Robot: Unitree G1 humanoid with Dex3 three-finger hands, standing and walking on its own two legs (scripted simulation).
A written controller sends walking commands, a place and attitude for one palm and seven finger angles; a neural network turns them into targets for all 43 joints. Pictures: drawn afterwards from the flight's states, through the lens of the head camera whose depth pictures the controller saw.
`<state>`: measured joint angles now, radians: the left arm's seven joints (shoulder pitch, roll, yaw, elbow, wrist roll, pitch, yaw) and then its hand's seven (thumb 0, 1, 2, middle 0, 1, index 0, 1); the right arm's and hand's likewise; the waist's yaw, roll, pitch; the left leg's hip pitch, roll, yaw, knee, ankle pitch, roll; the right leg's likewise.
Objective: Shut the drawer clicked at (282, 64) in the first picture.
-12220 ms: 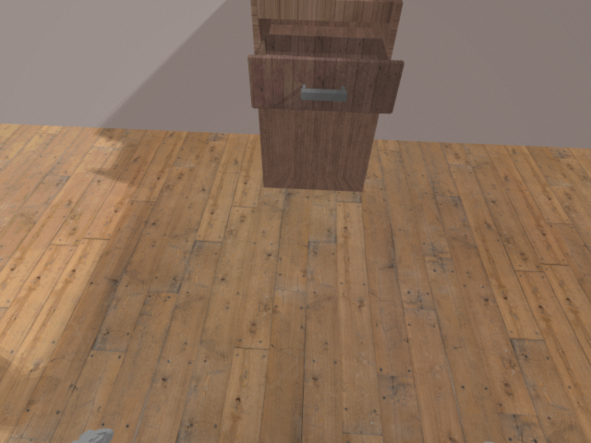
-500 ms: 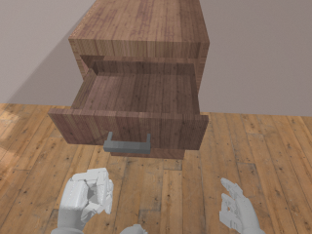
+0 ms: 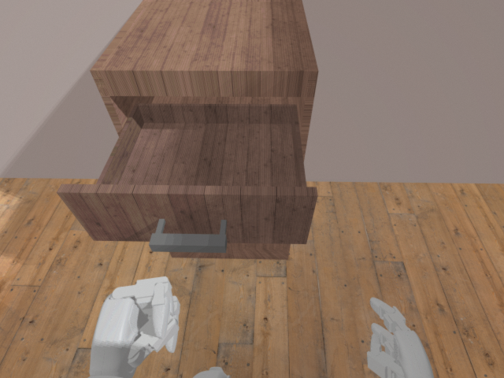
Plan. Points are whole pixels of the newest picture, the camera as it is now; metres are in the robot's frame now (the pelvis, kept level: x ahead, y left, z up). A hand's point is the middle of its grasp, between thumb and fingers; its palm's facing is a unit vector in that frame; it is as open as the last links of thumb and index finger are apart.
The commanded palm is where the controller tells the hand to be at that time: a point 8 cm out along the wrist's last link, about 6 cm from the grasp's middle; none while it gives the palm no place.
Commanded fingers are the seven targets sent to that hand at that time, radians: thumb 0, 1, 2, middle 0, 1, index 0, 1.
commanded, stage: bring the fist close to the handle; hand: left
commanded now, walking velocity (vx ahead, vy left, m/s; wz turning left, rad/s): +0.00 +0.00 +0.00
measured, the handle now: (190, 233) +0.37 +0.13 -0.01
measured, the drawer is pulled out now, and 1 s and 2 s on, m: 0.29 0.29 0.28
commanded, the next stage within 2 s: push the drawer shut in 1.42 s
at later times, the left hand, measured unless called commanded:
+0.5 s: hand (191, 305) +0.22 +0.10 +0.05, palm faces -0.01 -1.00 -0.02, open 3.3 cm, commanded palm +0.20 +0.16 +0.05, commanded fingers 0.00 0.90 0.90 -1.40 -1.60 -1.40 -1.60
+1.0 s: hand (200, 290) +0.26 +0.10 +0.00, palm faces -0.03 -1.00 -0.01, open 3.3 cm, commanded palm +0.25 +0.15 +0.00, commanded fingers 0.00 0.90 0.90 -1.40 -1.60 -1.40 -1.60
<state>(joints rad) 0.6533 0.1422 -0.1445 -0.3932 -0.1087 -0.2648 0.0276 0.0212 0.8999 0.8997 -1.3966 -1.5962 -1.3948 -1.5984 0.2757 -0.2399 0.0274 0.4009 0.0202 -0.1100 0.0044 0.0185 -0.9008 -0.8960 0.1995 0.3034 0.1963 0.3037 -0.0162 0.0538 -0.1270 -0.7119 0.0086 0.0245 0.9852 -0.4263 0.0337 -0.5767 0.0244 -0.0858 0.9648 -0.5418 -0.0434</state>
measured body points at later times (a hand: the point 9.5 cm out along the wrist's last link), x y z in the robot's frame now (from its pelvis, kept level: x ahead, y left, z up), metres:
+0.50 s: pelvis +0.01 -0.02 -0.01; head +0.05 -0.03 +0.44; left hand +0.21 +0.15 +0.05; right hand +0.18 -0.25 -0.09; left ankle +0.04 +0.10 -0.68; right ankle -0.03 -0.09 -0.68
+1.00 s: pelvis -0.01 +0.00 -0.04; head +0.07 +0.00 +0.40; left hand +0.26 +0.15 +0.00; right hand +0.17 -0.23 -0.13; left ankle +0.04 +0.10 -0.68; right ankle -0.03 -0.09 -0.68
